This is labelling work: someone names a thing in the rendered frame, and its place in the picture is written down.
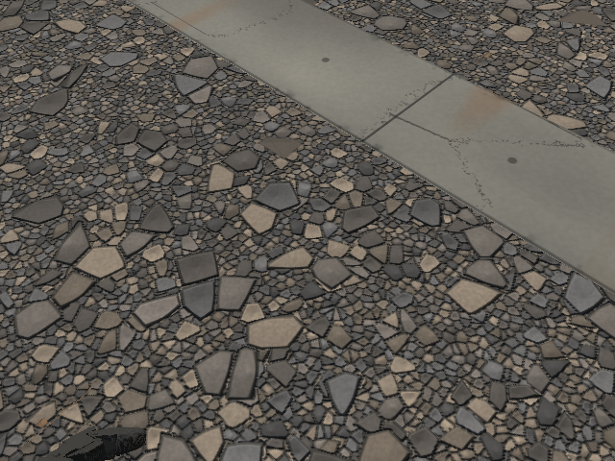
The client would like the robot left hand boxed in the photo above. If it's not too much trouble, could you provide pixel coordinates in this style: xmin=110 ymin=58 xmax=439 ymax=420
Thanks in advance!
xmin=37 ymin=427 xmax=146 ymax=461

